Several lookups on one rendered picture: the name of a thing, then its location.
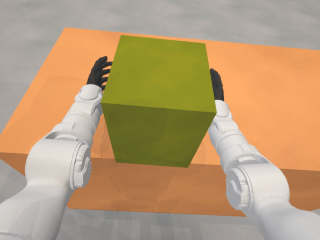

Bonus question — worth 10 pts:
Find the robot left forearm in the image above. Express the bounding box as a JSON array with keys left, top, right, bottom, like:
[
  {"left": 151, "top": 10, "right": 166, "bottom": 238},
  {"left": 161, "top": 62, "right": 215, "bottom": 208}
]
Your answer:
[{"left": 25, "top": 84, "right": 103, "bottom": 181}]

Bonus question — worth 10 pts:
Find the carton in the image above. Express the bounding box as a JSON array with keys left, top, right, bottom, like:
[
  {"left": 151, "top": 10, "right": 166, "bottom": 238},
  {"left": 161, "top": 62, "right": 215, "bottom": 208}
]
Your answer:
[{"left": 100, "top": 35, "right": 217, "bottom": 168}]

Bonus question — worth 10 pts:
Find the left robot upper arm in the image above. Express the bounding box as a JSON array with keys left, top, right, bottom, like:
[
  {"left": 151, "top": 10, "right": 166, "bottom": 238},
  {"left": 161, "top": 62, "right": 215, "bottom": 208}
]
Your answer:
[{"left": 0, "top": 138, "right": 92, "bottom": 240}]

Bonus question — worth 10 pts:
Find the pedestal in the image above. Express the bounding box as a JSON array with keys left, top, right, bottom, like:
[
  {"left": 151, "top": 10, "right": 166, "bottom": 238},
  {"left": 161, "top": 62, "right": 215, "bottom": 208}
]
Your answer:
[{"left": 0, "top": 27, "right": 320, "bottom": 217}]

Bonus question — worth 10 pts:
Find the robot right forearm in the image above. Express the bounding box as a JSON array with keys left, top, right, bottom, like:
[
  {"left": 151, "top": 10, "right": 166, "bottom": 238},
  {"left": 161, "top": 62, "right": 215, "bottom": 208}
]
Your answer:
[{"left": 207, "top": 100, "right": 290, "bottom": 199}]

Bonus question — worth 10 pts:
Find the right robot upper arm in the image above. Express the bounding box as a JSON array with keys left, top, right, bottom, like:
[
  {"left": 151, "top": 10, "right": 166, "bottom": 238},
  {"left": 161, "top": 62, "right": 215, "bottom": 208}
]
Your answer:
[{"left": 226, "top": 163, "right": 320, "bottom": 240}]

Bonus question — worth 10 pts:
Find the right robot hand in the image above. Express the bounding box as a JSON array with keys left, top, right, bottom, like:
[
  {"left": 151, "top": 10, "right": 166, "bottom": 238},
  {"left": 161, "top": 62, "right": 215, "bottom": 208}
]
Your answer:
[{"left": 210, "top": 68, "right": 224, "bottom": 101}]

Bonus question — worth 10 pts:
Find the left robot hand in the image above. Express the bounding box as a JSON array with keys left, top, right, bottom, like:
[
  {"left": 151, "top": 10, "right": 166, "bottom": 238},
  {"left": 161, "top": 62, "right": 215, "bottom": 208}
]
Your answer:
[{"left": 86, "top": 56, "right": 113, "bottom": 91}]

